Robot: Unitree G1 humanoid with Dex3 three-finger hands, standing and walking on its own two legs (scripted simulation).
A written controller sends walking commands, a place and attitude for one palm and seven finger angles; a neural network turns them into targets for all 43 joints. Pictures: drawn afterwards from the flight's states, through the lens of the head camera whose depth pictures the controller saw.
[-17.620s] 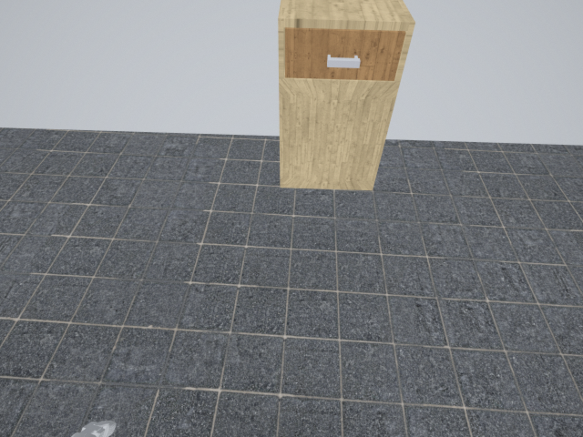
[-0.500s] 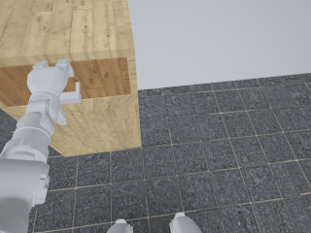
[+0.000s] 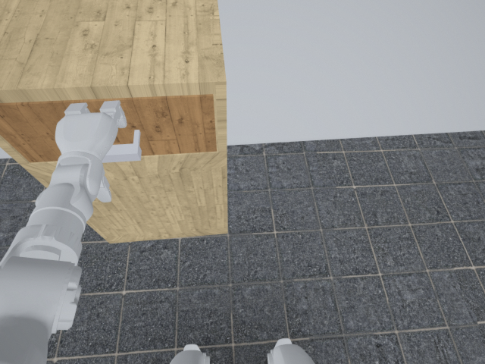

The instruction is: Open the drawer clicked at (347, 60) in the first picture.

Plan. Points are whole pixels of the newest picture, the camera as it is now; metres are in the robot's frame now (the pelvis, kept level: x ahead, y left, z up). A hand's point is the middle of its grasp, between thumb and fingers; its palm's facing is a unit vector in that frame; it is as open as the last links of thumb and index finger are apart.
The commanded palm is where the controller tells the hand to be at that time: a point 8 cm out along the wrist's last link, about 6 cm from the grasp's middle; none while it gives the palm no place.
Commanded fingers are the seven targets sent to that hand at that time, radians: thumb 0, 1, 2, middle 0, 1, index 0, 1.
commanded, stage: re-aim the fingers above the handle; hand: left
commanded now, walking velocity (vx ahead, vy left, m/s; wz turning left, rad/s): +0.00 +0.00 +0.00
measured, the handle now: (111, 144) +0.54 +0.25 -0.04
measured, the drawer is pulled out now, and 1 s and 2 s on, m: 0.00 0.00 0.00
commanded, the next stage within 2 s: lower the fingers behind the handle in 0.62 s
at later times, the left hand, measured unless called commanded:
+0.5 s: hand (102, 150) +0.49 +0.24 +0.01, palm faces -0.07 -0.01 -1.00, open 13.8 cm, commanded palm +0.47 +0.23 +0.07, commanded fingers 0.00 -0.50 0.30 -0.30 -1.20 -0.30 -1.20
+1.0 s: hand (110, 156) +0.48 +0.23 -0.01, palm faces -0.09 -0.02 -1.00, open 13.8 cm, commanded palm +0.47 +0.22 +0.05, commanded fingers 0.00 -0.50 0.30 -0.30 -1.20 -0.30 -1.20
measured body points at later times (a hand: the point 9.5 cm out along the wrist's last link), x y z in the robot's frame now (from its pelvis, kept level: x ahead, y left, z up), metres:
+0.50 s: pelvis +0.00 +0.00 +0.00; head +0.12 -0.01 +0.43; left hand +0.48 +0.23 +0.06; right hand -0.01 -0.28 -0.13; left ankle -0.01 +0.12 -0.69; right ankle +0.00 -0.14 -0.69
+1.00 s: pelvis +0.00 +0.00 -0.01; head +0.12 +0.00 +0.43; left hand +0.48 +0.23 +0.05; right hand +0.01 -0.28 -0.14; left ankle -0.01 +0.12 -0.69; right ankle +0.00 -0.14 -0.69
